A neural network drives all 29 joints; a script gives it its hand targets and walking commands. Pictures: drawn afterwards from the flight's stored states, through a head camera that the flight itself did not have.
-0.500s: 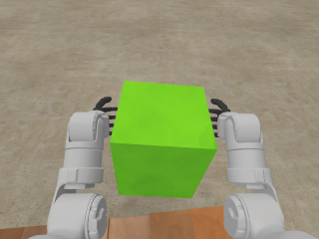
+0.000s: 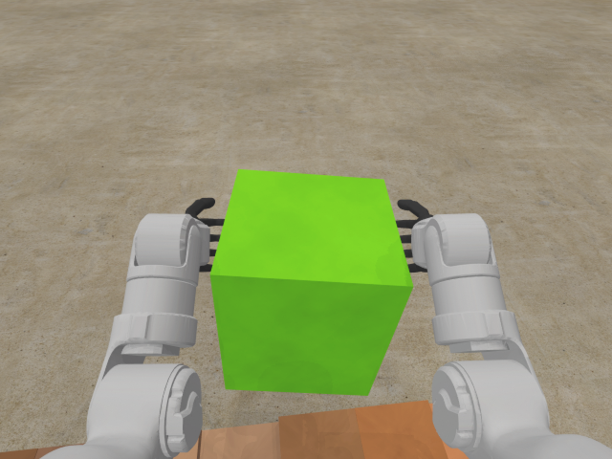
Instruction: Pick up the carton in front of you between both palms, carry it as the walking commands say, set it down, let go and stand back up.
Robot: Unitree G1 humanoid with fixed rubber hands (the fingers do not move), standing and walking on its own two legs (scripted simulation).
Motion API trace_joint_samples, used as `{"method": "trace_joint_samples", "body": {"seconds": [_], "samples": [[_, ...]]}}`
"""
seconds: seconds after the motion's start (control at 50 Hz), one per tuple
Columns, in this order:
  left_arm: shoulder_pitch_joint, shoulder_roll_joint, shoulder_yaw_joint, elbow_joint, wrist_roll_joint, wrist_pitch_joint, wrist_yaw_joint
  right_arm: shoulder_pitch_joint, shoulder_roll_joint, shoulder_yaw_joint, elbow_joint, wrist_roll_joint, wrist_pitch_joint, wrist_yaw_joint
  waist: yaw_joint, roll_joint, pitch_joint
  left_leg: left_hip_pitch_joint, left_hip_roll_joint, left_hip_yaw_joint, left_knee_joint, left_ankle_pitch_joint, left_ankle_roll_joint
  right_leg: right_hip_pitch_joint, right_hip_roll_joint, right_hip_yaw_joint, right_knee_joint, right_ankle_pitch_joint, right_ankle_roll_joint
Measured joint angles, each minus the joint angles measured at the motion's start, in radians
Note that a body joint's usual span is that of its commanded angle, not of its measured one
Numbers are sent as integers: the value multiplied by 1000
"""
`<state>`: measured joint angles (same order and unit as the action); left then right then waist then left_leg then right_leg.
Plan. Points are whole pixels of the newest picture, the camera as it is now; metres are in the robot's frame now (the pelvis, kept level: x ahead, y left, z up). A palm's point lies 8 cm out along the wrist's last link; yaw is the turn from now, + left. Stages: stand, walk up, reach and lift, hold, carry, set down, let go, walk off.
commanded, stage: carry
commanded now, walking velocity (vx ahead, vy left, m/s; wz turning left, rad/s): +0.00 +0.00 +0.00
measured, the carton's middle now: (304, 284) +0.35 +0.01 +0.05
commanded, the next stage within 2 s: none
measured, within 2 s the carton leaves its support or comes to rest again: neither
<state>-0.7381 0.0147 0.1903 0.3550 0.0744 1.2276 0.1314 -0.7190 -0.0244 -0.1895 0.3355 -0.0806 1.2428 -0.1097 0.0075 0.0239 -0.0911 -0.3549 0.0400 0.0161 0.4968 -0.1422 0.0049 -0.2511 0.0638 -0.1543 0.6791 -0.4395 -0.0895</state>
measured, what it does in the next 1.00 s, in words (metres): stands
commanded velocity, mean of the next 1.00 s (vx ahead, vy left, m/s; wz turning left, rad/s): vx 0.00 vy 0.00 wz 0.00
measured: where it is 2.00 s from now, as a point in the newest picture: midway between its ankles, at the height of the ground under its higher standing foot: outside the picture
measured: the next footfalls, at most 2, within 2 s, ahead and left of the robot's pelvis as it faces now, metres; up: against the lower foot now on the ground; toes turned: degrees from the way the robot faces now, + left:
none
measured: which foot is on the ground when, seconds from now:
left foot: down 0.00-1.00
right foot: down 0.00-1.00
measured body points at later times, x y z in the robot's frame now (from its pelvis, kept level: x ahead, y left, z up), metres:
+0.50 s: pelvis -0.01 -0.01 -0.01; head -0.02 -0.01 +0.44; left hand +0.35 +0.14 +0.12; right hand +0.35 -0.16 +0.12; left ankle +0.07 +0.12 -0.74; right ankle -0.04 -0.06 -0.71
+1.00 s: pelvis -0.02 -0.01 -0.01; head -0.04 -0.01 +0.44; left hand +0.34 +0.15 +0.12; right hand +0.34 -0.16 +0.12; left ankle +0.07 +0.12 -0.74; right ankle -0.04 -0.06 -0.71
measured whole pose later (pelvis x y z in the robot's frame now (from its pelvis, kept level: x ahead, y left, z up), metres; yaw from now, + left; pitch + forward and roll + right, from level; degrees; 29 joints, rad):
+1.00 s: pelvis -0.02 -0.01 -0.01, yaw +0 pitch +0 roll -2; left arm -0.73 0.01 0.20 0.29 0.07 1.23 0.13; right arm -0.73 -0.02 -0.20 0.28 -0.08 1.25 -0.12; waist 0.01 0.03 -0.04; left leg -0.40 0.06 0.02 0.52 -0.11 -0.01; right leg -0.31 0.05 -0.20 0.73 -0.43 -0.11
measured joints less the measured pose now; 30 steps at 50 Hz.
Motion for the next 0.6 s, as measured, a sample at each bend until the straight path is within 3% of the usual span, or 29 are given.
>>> {"method": "trace_joint_samples", "body": {"seconds": [0.6], "samples": [[1, -5, 16, -77, -3, 4, 2, -14, 9, -12, -68, 2, 12, -15, 5, 1, 59, -44, 15, -4, 26, 17, -19, -54, 0, -29, 53, -4, -25]]}}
